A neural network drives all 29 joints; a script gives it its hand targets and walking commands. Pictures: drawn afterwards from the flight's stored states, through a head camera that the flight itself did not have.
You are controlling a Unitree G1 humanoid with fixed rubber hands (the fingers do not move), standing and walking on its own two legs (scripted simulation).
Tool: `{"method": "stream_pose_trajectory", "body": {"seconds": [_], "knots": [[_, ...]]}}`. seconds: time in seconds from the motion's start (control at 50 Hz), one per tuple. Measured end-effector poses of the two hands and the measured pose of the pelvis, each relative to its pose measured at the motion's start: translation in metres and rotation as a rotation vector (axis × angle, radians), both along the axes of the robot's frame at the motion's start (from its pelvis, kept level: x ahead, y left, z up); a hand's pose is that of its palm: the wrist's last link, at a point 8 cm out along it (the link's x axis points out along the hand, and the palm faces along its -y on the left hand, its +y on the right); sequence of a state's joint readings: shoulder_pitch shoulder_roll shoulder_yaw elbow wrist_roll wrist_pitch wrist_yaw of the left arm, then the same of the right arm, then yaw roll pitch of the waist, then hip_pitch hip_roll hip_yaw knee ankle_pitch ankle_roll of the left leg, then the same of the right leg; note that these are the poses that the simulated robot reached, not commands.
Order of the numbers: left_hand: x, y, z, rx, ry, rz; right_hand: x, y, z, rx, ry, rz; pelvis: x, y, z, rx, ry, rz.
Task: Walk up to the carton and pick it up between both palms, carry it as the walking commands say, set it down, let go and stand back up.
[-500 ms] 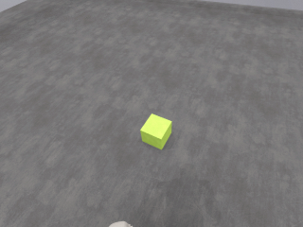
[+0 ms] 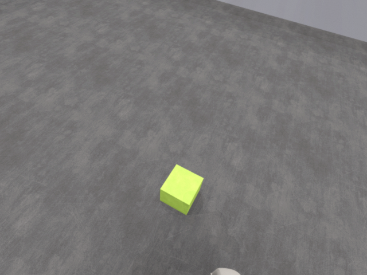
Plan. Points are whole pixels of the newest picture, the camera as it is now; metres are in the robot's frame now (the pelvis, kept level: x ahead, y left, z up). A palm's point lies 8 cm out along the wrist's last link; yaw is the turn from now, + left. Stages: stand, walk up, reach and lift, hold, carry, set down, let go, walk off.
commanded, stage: walk up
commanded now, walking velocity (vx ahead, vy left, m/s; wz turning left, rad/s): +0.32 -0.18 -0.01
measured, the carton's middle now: (181, 189) +0.62 -0.05 -0.70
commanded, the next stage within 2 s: none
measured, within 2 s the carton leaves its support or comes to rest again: neither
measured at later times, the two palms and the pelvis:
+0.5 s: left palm (108, 268) +0.16 +0.17 -0.11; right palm (311, 271) +0.15 -0.33 -0.15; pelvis +0.14 -0.08 +0.01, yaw +0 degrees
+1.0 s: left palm (105, 259) +0.18 +0.18 -0.15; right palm (280, 233) +0.24 -0.26 -0.13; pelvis +0.20 -0.04 +0.00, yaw +0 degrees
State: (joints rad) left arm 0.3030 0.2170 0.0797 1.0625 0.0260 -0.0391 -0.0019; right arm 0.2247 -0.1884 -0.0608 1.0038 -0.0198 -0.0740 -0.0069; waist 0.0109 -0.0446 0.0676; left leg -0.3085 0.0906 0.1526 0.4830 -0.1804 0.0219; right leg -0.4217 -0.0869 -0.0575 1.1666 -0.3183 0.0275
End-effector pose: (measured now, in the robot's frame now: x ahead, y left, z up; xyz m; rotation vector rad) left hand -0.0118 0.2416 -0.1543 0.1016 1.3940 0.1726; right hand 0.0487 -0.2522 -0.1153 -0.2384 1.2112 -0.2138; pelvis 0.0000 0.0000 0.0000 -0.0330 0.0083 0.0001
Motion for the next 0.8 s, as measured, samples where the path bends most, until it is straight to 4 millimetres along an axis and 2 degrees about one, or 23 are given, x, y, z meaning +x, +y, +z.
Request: {"method": "stream_pose_trajectory", "body": {"seconds": [0.08,0.16,0.24,0.32,0.34,0.38,0.5,0.6,0.64,0.7,0.76,0.8], "knots": [[0.079,-0.002,0.007,-0.012,-0.095,-0.059,-0.042,-0.008,0.01,-0.015,0.129,-0.073,0.025,-0.006,0.008,-0.015,-0.004,0.006],[0.137,-0.021,0.014,-0.029,-0.163,-0.109,-0.065,-0.015,0.013,-0.008,0.221,-0.133,0.046,-0.018,0.011,-0.015,-0.006,0.006],[0.185,-0.05,0.021,-0.036,-0.218,-0.152,-0.062,-0.029,0.005,0.023,0.261,-0.165,0.069,-0.037,0.008,0.0,-0.008,0.005],[0.224,-0.074,0.023,0.019,-0.289,-0.17,-0.033,-0.051,-0.023,0.08,0.258,-0.163,0.099,-0.064,-0.007,0.045,-0.014,0.002],[0.228,-0.078,0.022,0.037,-0.297,-0.165,-0.022,-0.057,-0.031,0.089,0.255,-0.15,0.105,-0.07,-0.011,0.046,-0.015,-0.002],[0.223,-0.083,0.025,0.06,-0.275,-0.144,0.007,-0.065,-0.038,0.101,0.229,-0.13,0.114,-0.076,-0.01,0.049,-0.017,0.0],[0.171,-0.076,0.046,0.125,-0.118,-0.027,0.104,-0.074,-0.035,0.15,0.119,-0.045,0.144,-0.082,0.007,0.075,-0.013,0.007],[0.137,-0.077,0.049,0.124,0.002,0.016,0.161,-0.067,-0.029,0.147,0.066,-0.012,0.163,-0.077,0.012,0.082,-0.013,0.007],[0.131,-0.08,0.043,0.099,0.041,0.022,0.179,-0.059,-0.028,0.135,0.047,-0.001,0.168,-0.073,0.01,0.073,-0.016,0.006],[0.134,-0.079,0.028,0.056,0.065,0.036,0.196,-0.046,-0.027,0.112,0.031,0.015,0.176,-0.063,0.004,0.047,-0.021,0.005],[0.149,-0.073,0.008,0.016,0.057,0.046,0.203,-0.033,-0.027,0.08,0.016,0.027,0.184,-0.051,-0.006,0.018,-0.026,0.005],[0.161,-0.071,0.003,0.0,0.045,0.05,0.202,-0.025,-0.022,0.077,0.024,0.03,0.188,-0.048,-0.003,0.025,-0.03,0.006]]}}
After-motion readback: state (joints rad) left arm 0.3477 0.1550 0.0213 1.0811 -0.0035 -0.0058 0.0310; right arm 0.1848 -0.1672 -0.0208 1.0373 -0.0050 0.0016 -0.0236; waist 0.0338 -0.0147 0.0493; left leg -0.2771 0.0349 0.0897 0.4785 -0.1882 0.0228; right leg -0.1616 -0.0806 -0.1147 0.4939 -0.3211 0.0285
